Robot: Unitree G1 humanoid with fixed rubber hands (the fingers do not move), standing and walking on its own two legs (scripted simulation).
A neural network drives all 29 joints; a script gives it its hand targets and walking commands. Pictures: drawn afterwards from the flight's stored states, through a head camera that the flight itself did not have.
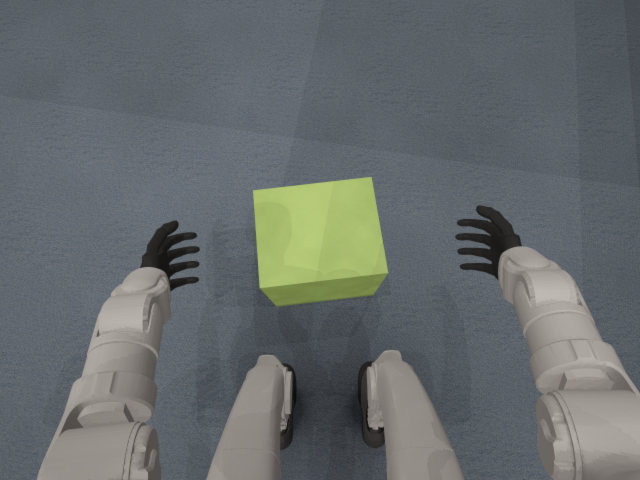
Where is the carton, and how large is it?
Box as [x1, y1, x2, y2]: [253, 177, 387, 306]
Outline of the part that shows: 371,177 253,190 259,284 260,288 277,306 373,294 386,275 387,268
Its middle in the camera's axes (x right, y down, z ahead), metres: +0.00 +0.03 +1.00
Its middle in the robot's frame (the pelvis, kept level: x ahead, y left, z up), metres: +0.52 +0.02 -0.54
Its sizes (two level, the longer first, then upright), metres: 0.276 0.229 0.289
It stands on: the floor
